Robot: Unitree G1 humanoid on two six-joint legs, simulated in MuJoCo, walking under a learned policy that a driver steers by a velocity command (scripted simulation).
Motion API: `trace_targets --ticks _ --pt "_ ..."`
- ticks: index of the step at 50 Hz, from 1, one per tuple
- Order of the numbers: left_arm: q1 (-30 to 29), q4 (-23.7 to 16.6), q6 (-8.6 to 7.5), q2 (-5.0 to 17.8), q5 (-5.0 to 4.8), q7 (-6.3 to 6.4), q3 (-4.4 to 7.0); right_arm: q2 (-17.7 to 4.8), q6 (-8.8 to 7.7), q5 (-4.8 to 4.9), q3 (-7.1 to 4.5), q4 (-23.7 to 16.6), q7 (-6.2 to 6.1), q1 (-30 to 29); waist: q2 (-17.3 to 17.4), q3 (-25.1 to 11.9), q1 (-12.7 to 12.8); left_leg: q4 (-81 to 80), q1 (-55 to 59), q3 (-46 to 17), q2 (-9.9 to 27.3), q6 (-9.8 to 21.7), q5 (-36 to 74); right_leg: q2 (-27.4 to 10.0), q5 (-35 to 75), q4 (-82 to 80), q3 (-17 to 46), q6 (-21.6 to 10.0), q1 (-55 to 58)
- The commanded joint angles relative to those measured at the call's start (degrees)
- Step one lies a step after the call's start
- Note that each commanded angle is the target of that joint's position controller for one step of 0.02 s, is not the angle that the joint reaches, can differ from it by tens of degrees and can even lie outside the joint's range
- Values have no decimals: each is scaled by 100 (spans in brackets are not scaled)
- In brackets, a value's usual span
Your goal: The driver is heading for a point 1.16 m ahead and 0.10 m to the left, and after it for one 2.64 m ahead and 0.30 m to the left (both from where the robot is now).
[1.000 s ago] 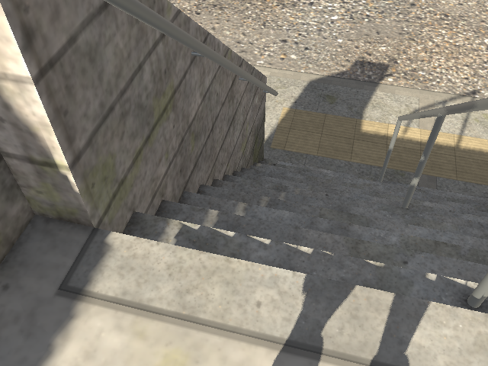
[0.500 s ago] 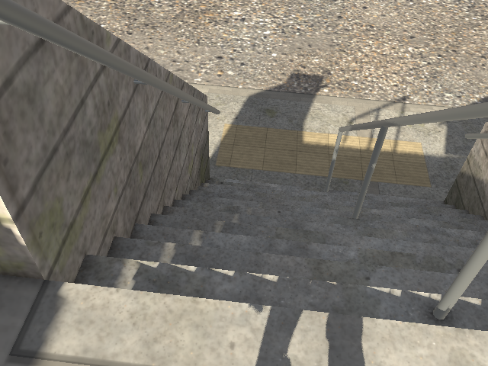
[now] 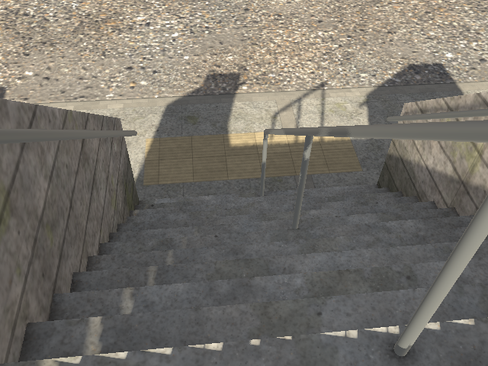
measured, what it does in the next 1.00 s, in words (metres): walks ahead: left foot, then right foot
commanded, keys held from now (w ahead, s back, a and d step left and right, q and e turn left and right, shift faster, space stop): w+e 0.08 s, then w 0.70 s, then w+q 0.22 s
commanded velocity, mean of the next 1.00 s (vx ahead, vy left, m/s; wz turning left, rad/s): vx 0.50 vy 0.00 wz -0.13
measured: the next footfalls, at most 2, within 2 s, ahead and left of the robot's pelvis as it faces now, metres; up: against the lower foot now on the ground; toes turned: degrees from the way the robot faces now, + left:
left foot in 0.30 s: +0.31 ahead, +0.10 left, +0.00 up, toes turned -6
right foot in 0.84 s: +0.43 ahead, -0.12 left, +0.00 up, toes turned -11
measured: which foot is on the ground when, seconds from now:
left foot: up 0.00-0.28, down 0.30-0.84, up 0.86-1.00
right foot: down 0.00-0.30, up 0.32-0.82, down 0.84-1.00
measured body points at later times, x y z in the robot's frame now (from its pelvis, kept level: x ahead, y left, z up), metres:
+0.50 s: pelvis +0.26 +0.04 +0.01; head +0.27 +0.05 +0.46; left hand +0.35 +0.30 -0.13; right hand +0.23 -0.22 -0.11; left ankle +0.27 +0.10 -0.72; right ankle +0.22 -0.10 -0.64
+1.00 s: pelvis +0.42 -0.04 -0.03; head +0.42 -0.04 +0.42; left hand +0.43 +0.23 -0.18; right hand +0.47 -0.32 -0.16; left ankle +0.47 +0.09 -0.67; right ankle +0.39 -0.11 -0.73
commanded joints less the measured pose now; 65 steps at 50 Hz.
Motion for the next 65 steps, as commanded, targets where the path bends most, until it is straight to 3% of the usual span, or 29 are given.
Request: trace_targets --ticks 1,4,8,9,10,11,14,16,17,19,25,29,38,40,42,43,45,48,51,52,53,54,55,57,58,60,63,64,65 --pt "328 -42 -86 38 -39 -8 -79 82 -17 -62 49 -814 -235 -394 -217 141 -170 214 -1526 -573 264 344 141 -1554 1358 -1705 2246 -1468 444" --pt "10 -324 -175 264 64 -95 -106 -42 155 100 77 -1000 -240 -335 -152 238 -459 -921 -1038 -117 150 145 572 -1204 882 -2040 1691 -1261 -802" --pt "1188 12 -173 471 159 -209 -34 117 334 192 257 -1154 -57 -1310 -439 374 68 -2970 -585 319 -47 -16 2443 -957 1106 -1889 1460 -926 -862" --pt "1451 9 -143 585 123 -246 5 -104 305 196 196 -1129 -50 -1373 -425 328 144 -3275 -726 280 -141 -32 2627 -1066 1463 -1730 1687 -945 -449" --pt "1398 16 154 879 -365 59 68 -554 310 550 1 -1355 -165 -1376 -974 275 -13 -2884 -529 521 -374 -132 1992 -1045 2091 -1605 1584 -647 244" --pt "1490 8 305 677 -370 170 7 -446 270 556 48 -1349 -167 -1390 -943 174 52 -2789 -402 427 -337 -143 1989 -1121 2126 -1453 1590 -545 335" --pt "1200 -165 449 869 -193 370 77 -533 183 487 -92 -1222 -185 -662 -338 307 -427 -4045 488 226 -532 -54 1690 -1046 2203 -378 1601 -268 778" --pt "1668 -461 411 257 -245 400 -12 -1300 113 378 -302 -973 -224 729 1421 -637 -503 -4794 2402 -2283 1418 494 1727 -66 -1222 2756 653 45 -404" --pt "2195 -383 403 493 -183 337 65 -1387 232 534 -392 -843 -198 794 1935 -781 -308 -5328 2498 -3916 1773 1114 536 22 -2026 3674 654 14 -1348" --pt "1177 -449 418 596 -70 270 122 -604 258 428 -231 -1156 -126 -141 232 437 -283 -5433 1157 -2761 1455 1449 1153 -330 -1152 4162 868 28 -1555" --pt "682 -651 731 386 -48 289 133 -608 49 486 -225 -917 -193 384 342 291 30 -5353 1017 -1108 862 1215 4163 -584 -442 2956 858 251 -1275" --pt "206 -781 862 239 40 218 19 -679 240 491 -196 -682 -289 887 370 226 -92 -5273 1208 -647 803 1213 5127 -648 153 2569 478 367 -1384" --pt "-490 -683 815 431 103 180 43 -905 370 401 -234 -590 -273 1197 472 755 -288 -4141 780 -594 884 1273 4363 -654 680 2579 -287 88 -1178" --pt "425 -334 747 504 35 199 61 -1009 444 451 -271 -741 -283 572 512 392 200 -3171 -257 -79 577 991 5704 -308 254 2079 -584 -28 881" --pt "2894 271 615 742 23 167 203 -1176 451 635 -371 -875 -342 -769 102 28 1806 441 -2149 223 -225 644 4287 -646 1042 788 -125 -415 3381" --pt "2210 54 480 1167 -65 89 186 -420 457 653 -267 -1131 -453 -241 -1409 404 898 1880 -2781 -151 -1135 527 -35 -2150 3445 -135 1954 -769 2604" --pt "1332 -108 302 1121 -275 93 133 -555 621 437 -291 -936 -580 328 -565 935 66 1223 -2632 -835 -601 409 -111 -2854 2244 -618 2701 -1085 1026" --pt "427 -365 121 706 -15 205 -39 -636 896 267 -392 -846 -447 81 -431 1109 -360 628 -2069 -599 -432 389 1416 -2358 672 -1 1770 -871 -553" --pt "159 -480 -191 680 -118 295 -33 -522 978 333 -433 -1098 -108 -424 -5 947 -723 -1264 -819 -75 -716 416 4370 -1491 -2303 491 465 -94 -1983" --pt "-375 -1106 -404 -614 843 195 -682 748 386 -395 182 -1122 246 -306 -709 943 -306 -1999 -789 -707 -200 386 5951 -1255 -1638 778 -327 100 -2563" --pt "25 -908 -409 -498 821 242 -676 410 208 -347 30 -947 378 -198 -743 819 -349 -2317 -253 -404 -354 478 6272 -1245 -1748 1196 -414 10 -2551" --pt "455 -469 -238 817 -277 384 -152 -430 548 454 -286 -1193 174 -632 -382 96 -621 -2203 393 356 -1039 346 6239 -1503 -2610 1281 26 -136 -2065" --pt "858 -499 -160 882 -324 393 -172 -530 736 495 -275 -1290 81 -972 -195 336 -239 -2387 -118 359 -1014 280 5687 -1620 -2736 1721 113 -150 -1592" --pt "1481 -409 -9 854 -34 501 -118 -397 860 555 -209 -1499 14 -1741 -204 957 436 -3283 -1329 422 -984 101 4846 -1763 -2623 2410 283 -147 -392" --pt "2413 -177 -8 -160 413 345 -698 -417 526 -442 -28 -1580 234 -2309 -663 1750 765 -4842 -2297 -483 140 403 3972 -2444 -2654 1794 1427 -120 -228" --pt "2342 -218 48 511 629 27 -528 -47 309 -392 -4 -1099 150 -1113 -856 1001 314 -3887 -86 465 -462 415 3933 -2271 -2153 2321 1221 -582 -1103" --pt "1522 -100 144 1208 440 -289 -285 -980 293 -9 -469 -66 148 1389 850 739 -1228 -6141 1778 305 -489 759 3326 -1472 -896 6382 224 10 -890" --pt "1526 -305 67 1070 506 -459 -288 -1767 363 7 -689 122 141 1993 1610 -341 -1310 -3612 3761 -758 186 2053 6126 -723 -2593 9226 -160 374 -2679" --pt "1152 -793 -33 418 393 -516 -483 -1924 205 -15 -700 135 170 1968 845 -973 -1195 -3307 5099 -1923 987 2537 6624 -491 -3298 9285 437 613 -4503"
